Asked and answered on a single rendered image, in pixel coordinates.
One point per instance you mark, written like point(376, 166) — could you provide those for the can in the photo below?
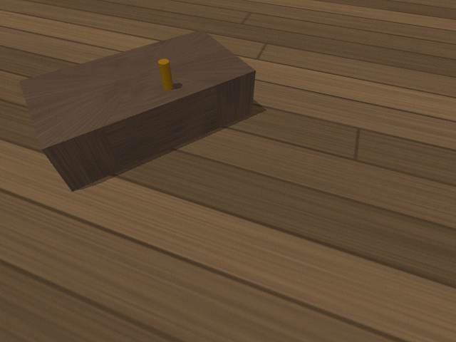
point(165, 73)

